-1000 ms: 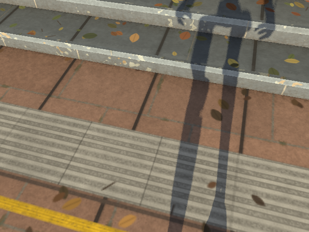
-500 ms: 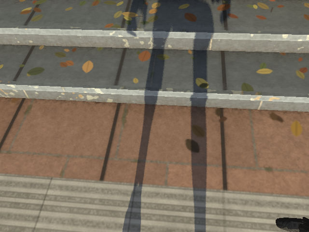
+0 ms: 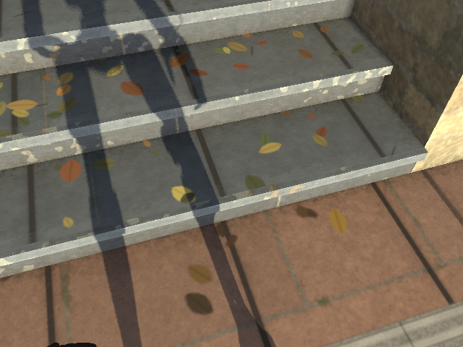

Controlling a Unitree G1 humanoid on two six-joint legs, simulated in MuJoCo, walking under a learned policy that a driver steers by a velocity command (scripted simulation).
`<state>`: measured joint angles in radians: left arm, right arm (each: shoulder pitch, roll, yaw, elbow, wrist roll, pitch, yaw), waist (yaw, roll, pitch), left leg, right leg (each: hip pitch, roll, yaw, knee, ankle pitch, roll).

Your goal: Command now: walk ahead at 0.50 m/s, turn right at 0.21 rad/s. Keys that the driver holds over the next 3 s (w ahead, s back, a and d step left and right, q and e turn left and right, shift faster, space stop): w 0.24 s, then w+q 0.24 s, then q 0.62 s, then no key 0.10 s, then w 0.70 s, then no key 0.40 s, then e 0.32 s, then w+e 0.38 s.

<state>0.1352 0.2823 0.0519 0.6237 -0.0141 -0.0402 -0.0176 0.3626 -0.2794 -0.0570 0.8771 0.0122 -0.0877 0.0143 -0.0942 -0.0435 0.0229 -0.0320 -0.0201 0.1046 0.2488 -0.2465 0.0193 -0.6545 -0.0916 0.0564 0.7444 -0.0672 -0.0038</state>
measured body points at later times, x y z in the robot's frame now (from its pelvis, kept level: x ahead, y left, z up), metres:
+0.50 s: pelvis +0.27 -0.05 +0.00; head +0.29 -0.05 +0.45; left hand +0.31 +0.24 -0.11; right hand +0.45 -0.30 -0.11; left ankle +0.44 +0.13 -0.68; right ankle +0.21 -0.14 -0.74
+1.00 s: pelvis +0.45 +0.00 -0.01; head +0.49 +0.03 +0.44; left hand +0.52 +0.31 -0.11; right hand +0.69 -0.23 -0.09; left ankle +0.49 +0.09 -0.74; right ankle +0.57 -0.15 -0.70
